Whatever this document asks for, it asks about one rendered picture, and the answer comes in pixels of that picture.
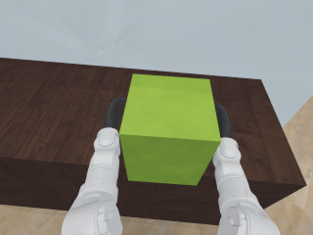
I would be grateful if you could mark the robot left upper arm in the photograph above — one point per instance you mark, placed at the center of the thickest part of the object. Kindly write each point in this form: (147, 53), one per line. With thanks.
(100, 217)

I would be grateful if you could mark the robot right upper arm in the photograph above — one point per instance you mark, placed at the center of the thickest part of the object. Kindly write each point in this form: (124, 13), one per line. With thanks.
(237, 220)

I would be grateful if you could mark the carton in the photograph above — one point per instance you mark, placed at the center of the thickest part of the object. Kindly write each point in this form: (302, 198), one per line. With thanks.
(169, 130)

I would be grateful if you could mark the left robot forearm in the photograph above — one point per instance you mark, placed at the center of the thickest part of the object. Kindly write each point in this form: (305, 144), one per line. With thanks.
(102, 174)

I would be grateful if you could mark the left robot hand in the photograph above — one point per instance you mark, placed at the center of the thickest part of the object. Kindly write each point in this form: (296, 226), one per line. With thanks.
(112, 119)

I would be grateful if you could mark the right robot hand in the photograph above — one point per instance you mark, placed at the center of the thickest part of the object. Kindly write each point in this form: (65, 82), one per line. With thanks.
(224, 123)

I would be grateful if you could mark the pedestal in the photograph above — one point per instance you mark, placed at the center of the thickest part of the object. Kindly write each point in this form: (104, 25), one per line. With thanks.
(50, 116)

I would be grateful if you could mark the right robot forearm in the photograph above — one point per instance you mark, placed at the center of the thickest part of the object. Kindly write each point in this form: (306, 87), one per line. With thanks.
(231, 180)

